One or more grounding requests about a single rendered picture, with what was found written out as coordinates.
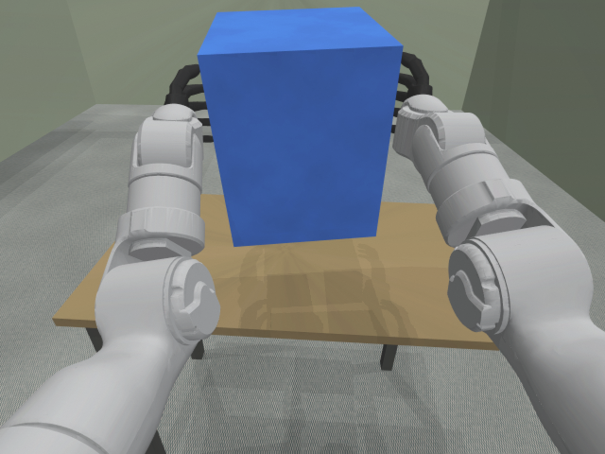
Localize left robot forearm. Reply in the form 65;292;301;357
95;104;205;334

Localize robot left hand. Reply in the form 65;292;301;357
164;64;214;143

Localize carton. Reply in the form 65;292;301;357
197;7;404;247

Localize right robot upper arm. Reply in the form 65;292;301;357
447;225;605;454

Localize right robot forearm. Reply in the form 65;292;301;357
392;95;594;303

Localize robot right hand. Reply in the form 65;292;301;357
391;52;432;133

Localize left robot upper arm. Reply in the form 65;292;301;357
0;256;220;454

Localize table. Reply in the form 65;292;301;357
52;194;499;454

